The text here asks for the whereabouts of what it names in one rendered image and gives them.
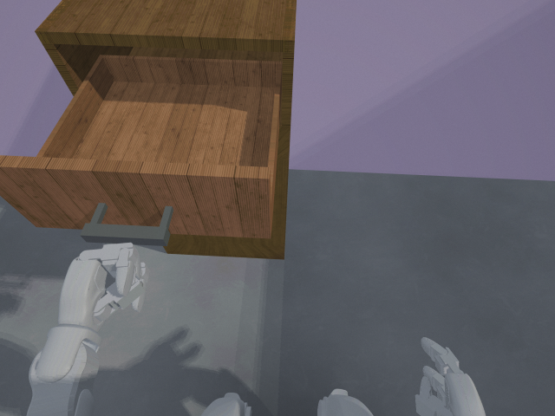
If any robot left shin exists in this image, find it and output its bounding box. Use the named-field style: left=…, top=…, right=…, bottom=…
left=224, top=393, right=241, bottom=400

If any handle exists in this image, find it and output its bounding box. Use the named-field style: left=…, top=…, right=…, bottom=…
left=80, top=203, right=173, bottom=246

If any right robot hand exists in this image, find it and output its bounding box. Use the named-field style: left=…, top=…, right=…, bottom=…
left=415, top=337, right=486, bottom=416

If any left robot forearm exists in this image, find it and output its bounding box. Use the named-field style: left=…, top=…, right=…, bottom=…
left=27, top=324, right=102, bottom=416

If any drawer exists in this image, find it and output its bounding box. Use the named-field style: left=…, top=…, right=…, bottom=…
left=0, top=55, right=282, bottom=238

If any left robot thigh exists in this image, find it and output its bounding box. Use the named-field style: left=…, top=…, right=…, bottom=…
left=201, top=397, right=251, bottom=416

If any left robot hand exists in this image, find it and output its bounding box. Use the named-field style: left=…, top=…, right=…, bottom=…
left=57, top=243, right=150, bottom=333

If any cabinet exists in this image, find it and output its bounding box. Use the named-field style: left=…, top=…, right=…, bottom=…
left=35, top=0, right=297, bottom=260

